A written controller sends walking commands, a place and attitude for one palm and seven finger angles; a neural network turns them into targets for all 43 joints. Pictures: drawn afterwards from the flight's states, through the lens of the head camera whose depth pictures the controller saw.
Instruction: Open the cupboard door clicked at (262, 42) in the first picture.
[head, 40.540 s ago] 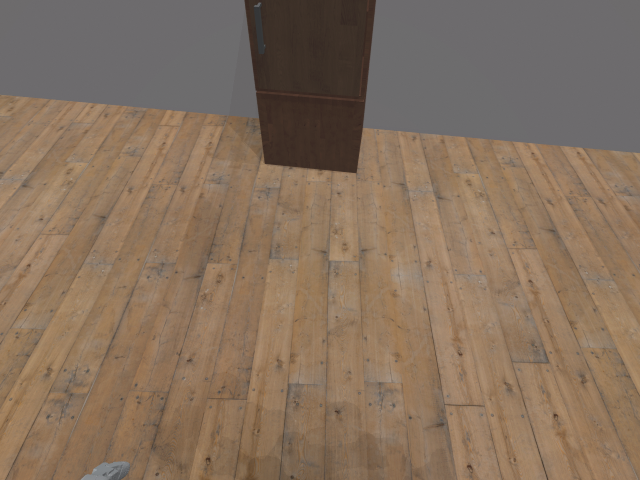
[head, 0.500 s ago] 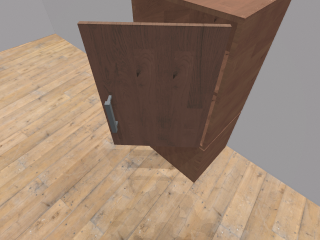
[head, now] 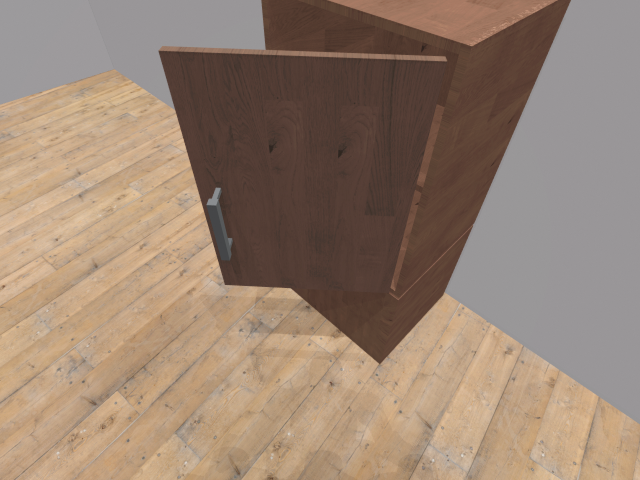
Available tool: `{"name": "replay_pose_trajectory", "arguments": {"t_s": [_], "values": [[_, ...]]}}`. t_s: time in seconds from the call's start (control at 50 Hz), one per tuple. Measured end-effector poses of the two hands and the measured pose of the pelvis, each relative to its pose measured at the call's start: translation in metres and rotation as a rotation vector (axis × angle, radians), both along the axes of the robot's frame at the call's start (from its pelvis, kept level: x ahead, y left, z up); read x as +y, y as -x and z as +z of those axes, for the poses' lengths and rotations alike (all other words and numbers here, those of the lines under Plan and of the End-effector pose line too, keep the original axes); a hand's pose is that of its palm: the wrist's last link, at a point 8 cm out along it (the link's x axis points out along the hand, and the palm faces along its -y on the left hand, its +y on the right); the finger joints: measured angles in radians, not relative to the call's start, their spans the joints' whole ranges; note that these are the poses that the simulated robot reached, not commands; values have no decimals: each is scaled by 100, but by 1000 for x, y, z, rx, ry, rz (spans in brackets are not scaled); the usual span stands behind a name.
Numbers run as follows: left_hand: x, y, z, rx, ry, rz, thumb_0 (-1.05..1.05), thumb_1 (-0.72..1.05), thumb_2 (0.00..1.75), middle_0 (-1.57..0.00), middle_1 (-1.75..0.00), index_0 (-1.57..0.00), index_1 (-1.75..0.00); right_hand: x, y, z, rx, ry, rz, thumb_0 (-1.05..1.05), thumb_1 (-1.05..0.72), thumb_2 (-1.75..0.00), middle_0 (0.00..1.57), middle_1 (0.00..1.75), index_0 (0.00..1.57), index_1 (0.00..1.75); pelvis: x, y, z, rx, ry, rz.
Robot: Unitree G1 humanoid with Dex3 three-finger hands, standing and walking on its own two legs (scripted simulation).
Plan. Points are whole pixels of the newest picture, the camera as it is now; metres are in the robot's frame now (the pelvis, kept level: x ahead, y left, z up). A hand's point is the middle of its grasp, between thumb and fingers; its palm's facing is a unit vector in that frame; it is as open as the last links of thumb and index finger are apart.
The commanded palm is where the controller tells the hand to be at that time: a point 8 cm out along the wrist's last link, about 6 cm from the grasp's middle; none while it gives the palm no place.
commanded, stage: look again from close up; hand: left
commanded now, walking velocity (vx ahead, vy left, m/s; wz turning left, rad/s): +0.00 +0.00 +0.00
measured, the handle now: (222, 225) +0.61 +0.23 -0.10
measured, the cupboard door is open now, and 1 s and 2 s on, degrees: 41 41 41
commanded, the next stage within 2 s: shuffle to correct the standing spot in 0.50 s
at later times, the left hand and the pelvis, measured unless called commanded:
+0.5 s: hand out of the picture +0.03 +0.21 -0.18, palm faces -0.03 -0.97 -0.23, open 7.4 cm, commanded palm none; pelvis +0.01 +0.02 +0.00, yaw +0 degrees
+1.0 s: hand out of the picture +0.01 +0.21 -0.19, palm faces -0.01 -0.99 -0.16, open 7.4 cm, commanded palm none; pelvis +0.06 +0.05 -0.01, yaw -1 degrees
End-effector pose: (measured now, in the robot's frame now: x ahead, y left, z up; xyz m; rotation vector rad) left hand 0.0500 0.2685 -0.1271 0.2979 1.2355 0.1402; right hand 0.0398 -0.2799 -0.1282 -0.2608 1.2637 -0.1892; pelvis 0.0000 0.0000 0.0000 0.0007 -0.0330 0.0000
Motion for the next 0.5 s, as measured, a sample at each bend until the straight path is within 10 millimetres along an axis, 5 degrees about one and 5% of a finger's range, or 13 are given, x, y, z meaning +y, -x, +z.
{"name": "replay_pose_trajectory", "arguments": {"t_s": [0.2, 0.5], "values": [[-12, 22, -10, 73, 41, 30, 1, 90, 90, -20, -30, -20, -30, 25, 17, -7, 72, -42, -24, 1, -90, -90, 20, 30, 20, 30, 4, -4, 1, -1, 3, 0], [-10, 20, -16, 72, 73, 42, 1, 90, 90, -20, -30, -20, -30, 46, -1, -4, 34, -46, -23, 1, -90, -90, 20, 30, 20, 30, 17, -8, 2, 0, 7, -1]]}}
